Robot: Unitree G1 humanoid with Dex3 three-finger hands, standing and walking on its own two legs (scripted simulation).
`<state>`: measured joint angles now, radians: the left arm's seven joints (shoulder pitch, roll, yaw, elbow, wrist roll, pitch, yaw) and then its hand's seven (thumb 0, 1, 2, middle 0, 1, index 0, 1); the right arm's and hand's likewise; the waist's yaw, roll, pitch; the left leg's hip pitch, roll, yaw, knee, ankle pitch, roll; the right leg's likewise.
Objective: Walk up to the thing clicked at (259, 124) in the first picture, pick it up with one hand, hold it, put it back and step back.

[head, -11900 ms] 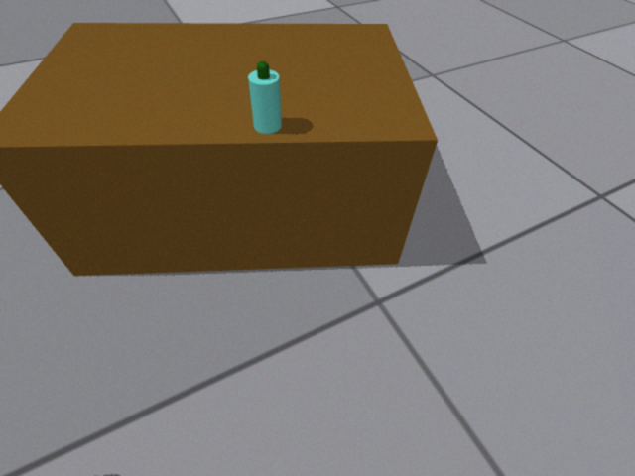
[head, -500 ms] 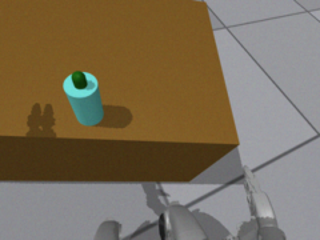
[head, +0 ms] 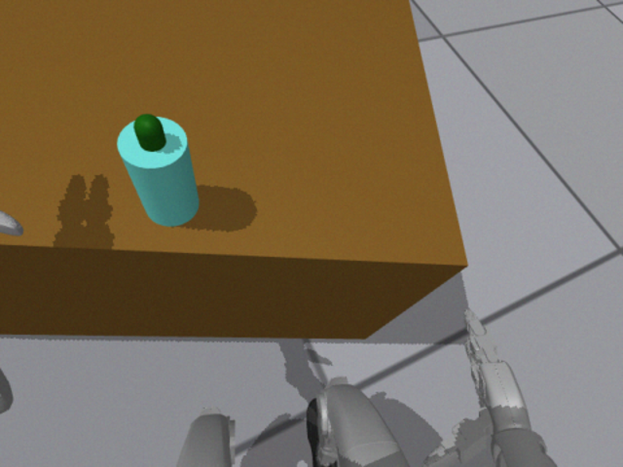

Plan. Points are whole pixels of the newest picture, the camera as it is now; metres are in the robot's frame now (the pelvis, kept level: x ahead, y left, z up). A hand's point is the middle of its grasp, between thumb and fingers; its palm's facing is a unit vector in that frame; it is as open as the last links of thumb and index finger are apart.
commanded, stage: approach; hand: left
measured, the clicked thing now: (161, 168) +0.49 +0.15 +0.00
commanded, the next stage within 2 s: close in in 0.02 s
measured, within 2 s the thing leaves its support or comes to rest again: leaves its support in 1.80 s
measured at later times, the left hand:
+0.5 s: hand (129, 151) +0.51 +0.19 +0.02, palm faces +0.07 -1.00 +0.01, open 17.4 cm
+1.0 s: hand (163, 157) +0.51 +0.15 +0.00, palm faces +0.05 -1.00 -0.01, open 17.5 cm
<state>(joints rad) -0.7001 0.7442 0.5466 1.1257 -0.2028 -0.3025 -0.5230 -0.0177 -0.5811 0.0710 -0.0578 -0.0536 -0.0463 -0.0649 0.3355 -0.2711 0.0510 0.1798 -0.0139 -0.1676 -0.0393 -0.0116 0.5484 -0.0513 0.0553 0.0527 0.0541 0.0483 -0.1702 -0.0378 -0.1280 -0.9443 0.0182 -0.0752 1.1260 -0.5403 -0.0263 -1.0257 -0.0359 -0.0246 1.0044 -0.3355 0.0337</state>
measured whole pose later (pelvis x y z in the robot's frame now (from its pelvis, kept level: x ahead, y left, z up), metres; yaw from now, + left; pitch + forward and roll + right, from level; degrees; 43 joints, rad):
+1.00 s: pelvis +0.00 -0.01 -0.03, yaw +0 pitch +26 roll -2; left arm -0.82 0.44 0.38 1.10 -0.05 -0.46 -0.09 -0.01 -0.61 0.07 -0.12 -0.06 -0.11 -0.07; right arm 0.38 -0.26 -0.06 -0.02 -0.08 -0.03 0.03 -0.01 0.53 -0.06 0.06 0.05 0.06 0.05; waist -0.25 -0.01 -0.15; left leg -1.12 0.02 -0.07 1.28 -0.60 -0.04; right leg -1.22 -0.03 -0.02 1.17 -0.39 0.03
